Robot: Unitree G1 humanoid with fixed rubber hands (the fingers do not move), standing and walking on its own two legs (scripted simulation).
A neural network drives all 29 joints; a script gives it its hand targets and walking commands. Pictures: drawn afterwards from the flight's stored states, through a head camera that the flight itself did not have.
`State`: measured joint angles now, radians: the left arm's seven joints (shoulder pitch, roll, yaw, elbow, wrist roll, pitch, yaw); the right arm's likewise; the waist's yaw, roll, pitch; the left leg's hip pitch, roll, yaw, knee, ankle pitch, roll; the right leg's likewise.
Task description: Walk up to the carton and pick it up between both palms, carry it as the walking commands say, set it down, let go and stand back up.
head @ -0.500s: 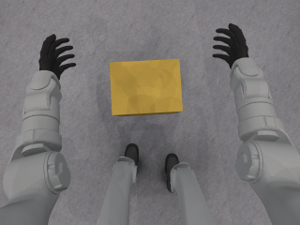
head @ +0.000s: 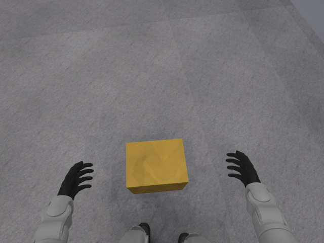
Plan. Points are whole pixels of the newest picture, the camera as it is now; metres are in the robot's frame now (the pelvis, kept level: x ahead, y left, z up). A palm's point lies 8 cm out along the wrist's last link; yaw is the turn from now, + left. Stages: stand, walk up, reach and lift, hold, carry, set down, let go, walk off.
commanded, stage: let go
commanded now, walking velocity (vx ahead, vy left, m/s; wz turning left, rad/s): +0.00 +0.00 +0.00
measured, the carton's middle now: (156, 168) +0.43 +0.04 -0.62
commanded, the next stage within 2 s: stand in 0.68 s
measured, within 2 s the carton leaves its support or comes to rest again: neither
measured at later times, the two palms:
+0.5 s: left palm (69, 218) +0.18 +0.22 -0.04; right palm (282, 224) +0.18 -0.25 -0.04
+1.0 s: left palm (44, 229) +0.16 +0.28 -0.07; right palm (303, 233) +0.16 -0.30 -0.05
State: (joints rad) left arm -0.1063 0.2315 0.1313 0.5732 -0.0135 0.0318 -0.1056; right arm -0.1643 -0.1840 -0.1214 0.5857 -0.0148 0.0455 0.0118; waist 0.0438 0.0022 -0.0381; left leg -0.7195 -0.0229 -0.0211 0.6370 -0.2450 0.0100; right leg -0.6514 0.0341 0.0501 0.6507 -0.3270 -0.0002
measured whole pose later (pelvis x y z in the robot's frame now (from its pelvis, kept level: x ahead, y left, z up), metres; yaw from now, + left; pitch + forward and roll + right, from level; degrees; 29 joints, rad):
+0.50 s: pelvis +0.02 -0.02 +0.02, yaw +0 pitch -5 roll +1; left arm 0.20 0.22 0.06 0.43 0.02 0.13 -0.08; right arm 0.22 -0.21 -0.04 0.42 -0.01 0.12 0.07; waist -0.01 -0.02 0.12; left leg -0.11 -0.02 -0.02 0.43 -0.23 -0.01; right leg -0.05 0.03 0.05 0.45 -0.32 -0.02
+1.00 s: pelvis +0.03 +0.00 +0.02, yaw -1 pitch +0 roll +0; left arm 0.22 0.35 0.04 0.67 0.04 0.03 0.02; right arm 0.16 -0.33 -0.04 0.75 -0.04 0.02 -0.01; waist 0.00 -0.04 0.00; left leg -0.20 -0.01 -0.01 0.48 -0.27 0.01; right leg -0.12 0.03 0.06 0.45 -0.32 -0.01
